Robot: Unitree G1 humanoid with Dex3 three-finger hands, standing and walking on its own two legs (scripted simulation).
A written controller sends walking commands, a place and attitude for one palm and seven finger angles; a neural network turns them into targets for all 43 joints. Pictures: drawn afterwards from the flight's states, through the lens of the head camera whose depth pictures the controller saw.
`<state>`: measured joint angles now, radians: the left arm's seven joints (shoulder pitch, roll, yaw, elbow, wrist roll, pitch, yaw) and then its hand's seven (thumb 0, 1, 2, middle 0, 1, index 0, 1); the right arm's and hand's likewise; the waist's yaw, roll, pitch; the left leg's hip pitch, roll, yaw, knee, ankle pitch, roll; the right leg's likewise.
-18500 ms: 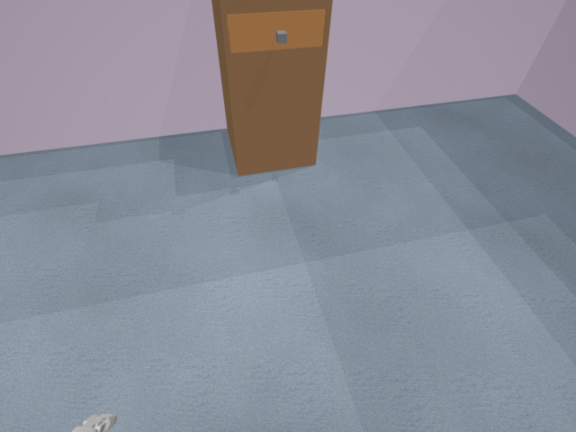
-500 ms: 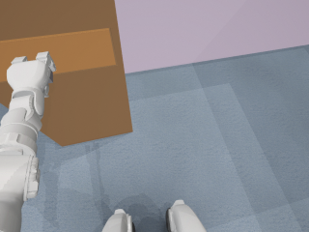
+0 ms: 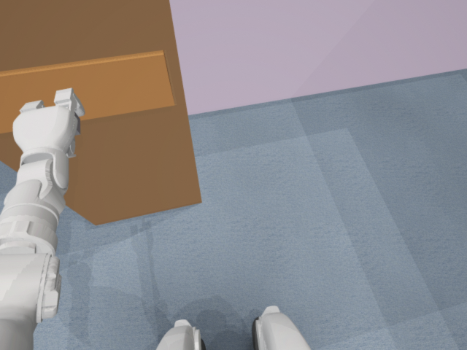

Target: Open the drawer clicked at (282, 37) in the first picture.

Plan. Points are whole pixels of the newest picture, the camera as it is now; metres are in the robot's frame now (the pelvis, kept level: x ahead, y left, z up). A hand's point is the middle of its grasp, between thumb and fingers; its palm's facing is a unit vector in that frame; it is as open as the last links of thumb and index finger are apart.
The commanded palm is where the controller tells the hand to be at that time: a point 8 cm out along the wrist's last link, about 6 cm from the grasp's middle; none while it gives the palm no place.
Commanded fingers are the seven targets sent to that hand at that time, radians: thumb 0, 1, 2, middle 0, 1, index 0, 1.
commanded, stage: pull the drawer open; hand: left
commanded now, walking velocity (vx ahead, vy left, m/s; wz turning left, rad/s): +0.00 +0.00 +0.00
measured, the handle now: (65, 114) +0.53 +0.28 +0.01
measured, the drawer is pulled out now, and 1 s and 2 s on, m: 0.01 0.05 0.11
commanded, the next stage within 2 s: none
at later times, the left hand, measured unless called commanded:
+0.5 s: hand (65, 168) +0.43 +0.27 -0.01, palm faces -0.02 -0.05 -1.00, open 7.4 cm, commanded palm +0.42 +0.28 +0.05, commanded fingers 0.00 0.90 0.90 -0.40 -1.35 -0.40 -1.35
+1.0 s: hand (63, 169) +0.43 +0.27 -0.01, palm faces -0.05 -0.01 -1.00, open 7.4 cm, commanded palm +0.41 +0.28 +0.05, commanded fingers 0.00 0.90 0.90 -0.40 -1.35 -0.40 -1.35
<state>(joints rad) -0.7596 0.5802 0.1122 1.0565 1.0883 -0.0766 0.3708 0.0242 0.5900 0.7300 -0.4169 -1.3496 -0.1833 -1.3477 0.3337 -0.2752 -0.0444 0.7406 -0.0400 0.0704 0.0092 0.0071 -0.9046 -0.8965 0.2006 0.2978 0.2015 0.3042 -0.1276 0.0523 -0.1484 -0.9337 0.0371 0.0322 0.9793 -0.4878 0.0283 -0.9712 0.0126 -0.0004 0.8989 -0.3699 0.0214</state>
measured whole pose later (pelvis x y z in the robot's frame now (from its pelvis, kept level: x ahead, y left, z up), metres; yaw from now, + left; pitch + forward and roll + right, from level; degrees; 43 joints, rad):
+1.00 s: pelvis -0.02 -0.01 +0.00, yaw +1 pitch +22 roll -1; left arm -0.69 0.53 0.07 1.06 1.11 -0.09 0.44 0.00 0.58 0.70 -0.42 -1.35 -0.20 -1.31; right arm 0.30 -0.27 -0.05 0.77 -0.03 0.07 -0.01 0.01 -0.90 -0.90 0.20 0.30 0.20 0.30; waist -0.10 0.04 -0.14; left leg -0.88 0.02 0.02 0.96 -0.46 0.02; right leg -0.93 0.00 -0.01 0.91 -0.36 0.01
